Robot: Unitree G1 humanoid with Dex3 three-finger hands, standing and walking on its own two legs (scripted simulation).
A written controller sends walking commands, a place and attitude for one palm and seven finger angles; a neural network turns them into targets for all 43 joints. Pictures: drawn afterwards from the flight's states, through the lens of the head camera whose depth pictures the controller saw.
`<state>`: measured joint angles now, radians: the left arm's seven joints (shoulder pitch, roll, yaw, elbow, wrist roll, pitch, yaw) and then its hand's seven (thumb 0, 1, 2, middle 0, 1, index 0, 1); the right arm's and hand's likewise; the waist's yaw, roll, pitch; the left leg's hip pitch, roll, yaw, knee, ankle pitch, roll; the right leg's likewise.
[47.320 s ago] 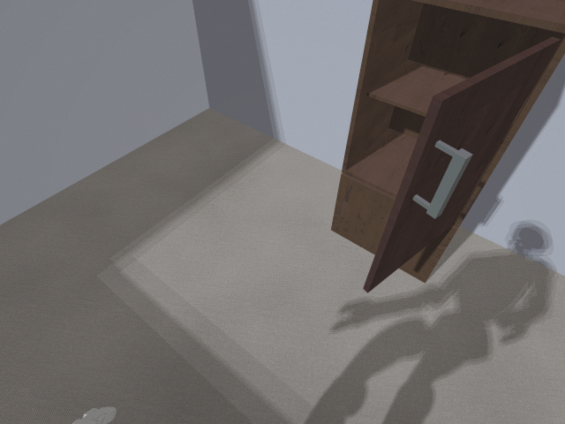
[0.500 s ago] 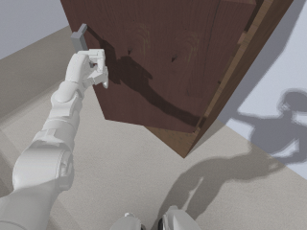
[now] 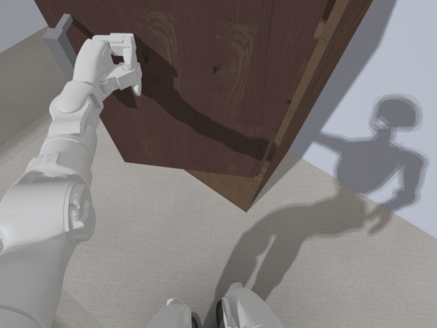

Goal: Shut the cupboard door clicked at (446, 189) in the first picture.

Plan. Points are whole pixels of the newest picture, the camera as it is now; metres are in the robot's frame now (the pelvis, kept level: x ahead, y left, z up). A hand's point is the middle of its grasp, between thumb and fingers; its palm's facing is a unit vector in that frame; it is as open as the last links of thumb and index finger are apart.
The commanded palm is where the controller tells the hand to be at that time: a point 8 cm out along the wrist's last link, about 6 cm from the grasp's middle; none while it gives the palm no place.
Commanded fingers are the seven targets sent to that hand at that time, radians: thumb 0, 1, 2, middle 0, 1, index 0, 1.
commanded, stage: push the door shut along its arc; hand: left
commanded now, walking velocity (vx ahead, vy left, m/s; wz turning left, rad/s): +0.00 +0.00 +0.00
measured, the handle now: (79, 65) +0.57 +0.17 +0.11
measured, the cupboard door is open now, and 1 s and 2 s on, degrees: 29 21 21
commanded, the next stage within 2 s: pull the fist back off the door in 0.32 s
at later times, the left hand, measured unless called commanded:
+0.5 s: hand (143, 61) +0.55 +0.06 +0.12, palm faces -0.26 -0.96 +0.07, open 3.3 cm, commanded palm +0.56 +0.10 +0.11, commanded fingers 0.00 0.90 0.90 -1.30 -1.50 -1.30 -1.50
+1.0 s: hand (145, 67) +0.54 +0.06 +0.12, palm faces +0.07 -1.00 -0.04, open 3.1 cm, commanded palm +0.49 +0.10 +0.11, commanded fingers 0.00 0.90 0.90 -1.30 -1.50 -1.30 -1.50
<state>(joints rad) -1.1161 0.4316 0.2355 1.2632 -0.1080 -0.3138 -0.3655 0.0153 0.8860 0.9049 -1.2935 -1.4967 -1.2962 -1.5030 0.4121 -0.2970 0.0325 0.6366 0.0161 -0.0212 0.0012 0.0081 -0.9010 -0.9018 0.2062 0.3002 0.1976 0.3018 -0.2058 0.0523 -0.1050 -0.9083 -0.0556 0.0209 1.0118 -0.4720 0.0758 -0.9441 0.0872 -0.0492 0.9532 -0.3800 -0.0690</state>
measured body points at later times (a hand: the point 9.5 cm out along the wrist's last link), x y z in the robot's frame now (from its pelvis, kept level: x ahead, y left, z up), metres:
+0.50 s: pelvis -0.01 -0.01 -0.01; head +0.14 +0.00 +0.41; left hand +0.56 +0.12 +0.12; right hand -0.01 -0.29 -0.12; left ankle +0.00 +0.07 -0.67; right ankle +0.03 -0.08 -0.67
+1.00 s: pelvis +0.01 -0.02 +0.01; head +0.11 -0.02 +0.45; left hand +0.53 +0.11 +0.13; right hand -0.03 -0.27 -0.11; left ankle +0.00 +0.07 -0.67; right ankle +0.03 -0.08 -0.67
